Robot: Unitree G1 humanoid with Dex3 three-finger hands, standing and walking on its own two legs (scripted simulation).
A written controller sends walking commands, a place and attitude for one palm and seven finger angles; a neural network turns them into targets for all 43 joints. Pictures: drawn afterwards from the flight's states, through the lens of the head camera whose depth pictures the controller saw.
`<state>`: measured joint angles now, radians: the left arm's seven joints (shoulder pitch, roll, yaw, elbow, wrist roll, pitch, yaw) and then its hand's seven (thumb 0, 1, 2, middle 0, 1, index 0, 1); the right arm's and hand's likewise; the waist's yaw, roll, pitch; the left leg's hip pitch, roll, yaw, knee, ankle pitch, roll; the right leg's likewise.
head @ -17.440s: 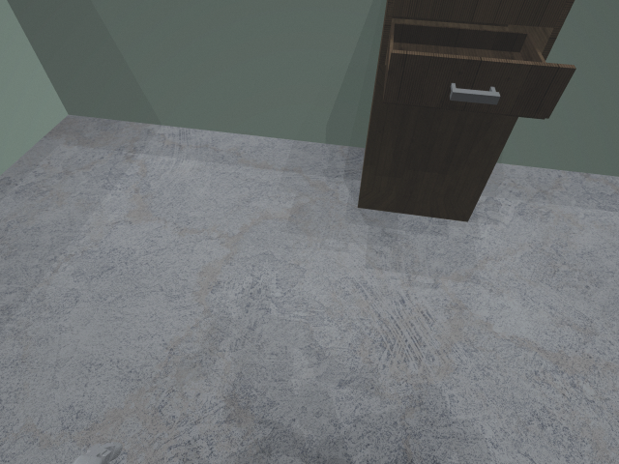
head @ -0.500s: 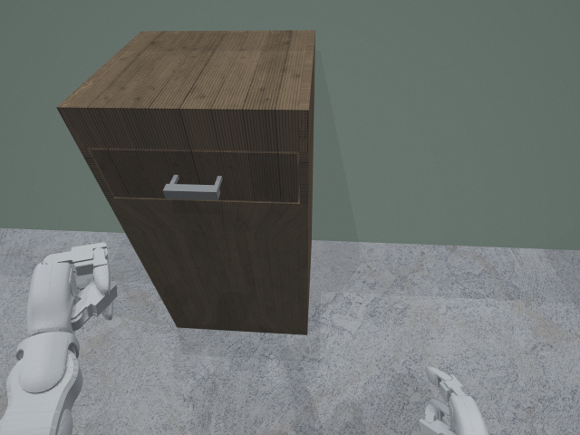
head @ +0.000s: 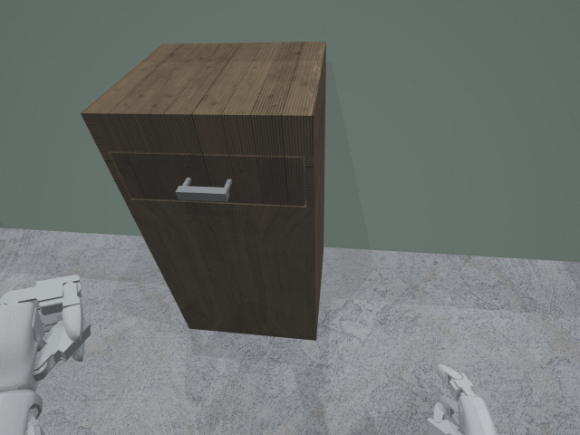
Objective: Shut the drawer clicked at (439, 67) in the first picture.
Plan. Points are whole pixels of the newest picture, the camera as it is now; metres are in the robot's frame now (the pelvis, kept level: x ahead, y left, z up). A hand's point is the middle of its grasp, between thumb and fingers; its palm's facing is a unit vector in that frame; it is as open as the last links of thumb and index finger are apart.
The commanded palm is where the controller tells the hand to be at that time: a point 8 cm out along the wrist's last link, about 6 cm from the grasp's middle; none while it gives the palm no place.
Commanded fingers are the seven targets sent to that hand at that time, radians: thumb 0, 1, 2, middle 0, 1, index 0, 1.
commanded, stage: step back with the hand held close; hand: left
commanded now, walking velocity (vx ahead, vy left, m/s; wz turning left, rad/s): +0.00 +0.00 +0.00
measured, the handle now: (205, 187) +0.62 +0.29 -0.02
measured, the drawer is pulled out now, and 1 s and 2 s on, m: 0.00 0.00 0.00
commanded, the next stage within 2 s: stop stepping back and stand still in 1.52 s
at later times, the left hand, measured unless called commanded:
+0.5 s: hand (64, 327) +0.17 +0.26 +0.15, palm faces +0.30 -0.81 -0.50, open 3.3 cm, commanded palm +0.11 +0.30 +0.17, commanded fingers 0.00 0.90 0.90 -1.40 -1.60 -1.40 -1.60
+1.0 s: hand (4, 390) +0.11 +0.28 +0.16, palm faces +0.39 -0.78 -0.49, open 3.3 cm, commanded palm +0.03 +0.32 +0.17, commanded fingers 0.00 0.90 0.90 -1.40 -1.60 -1.40 -1.60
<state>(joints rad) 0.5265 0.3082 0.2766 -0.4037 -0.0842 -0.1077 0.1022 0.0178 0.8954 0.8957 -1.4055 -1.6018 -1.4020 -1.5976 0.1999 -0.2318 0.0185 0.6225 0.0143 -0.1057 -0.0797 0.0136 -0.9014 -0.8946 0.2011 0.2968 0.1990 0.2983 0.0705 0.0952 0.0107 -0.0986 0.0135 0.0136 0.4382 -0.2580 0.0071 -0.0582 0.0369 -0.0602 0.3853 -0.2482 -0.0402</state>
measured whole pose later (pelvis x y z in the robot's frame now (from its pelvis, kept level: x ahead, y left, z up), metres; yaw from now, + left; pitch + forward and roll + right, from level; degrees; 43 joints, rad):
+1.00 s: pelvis -0.09 +0.03 -0.02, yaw +2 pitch +0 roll -2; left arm 0.58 0.39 0.40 -0.57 0.00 -0.27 0.14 0.02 0.89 0.90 -1.41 -1.60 -1.40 -1.60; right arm 0.23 -0.22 0.00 0.56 0.00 -0.08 -0.08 0.01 -0.90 -0.89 0.20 0.30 0.20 0.30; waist -0.01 0.01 0.04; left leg -0.43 -0.02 0.01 0.62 -0.19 0.07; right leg -0.37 0.05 0.03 0.58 -0.21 0.00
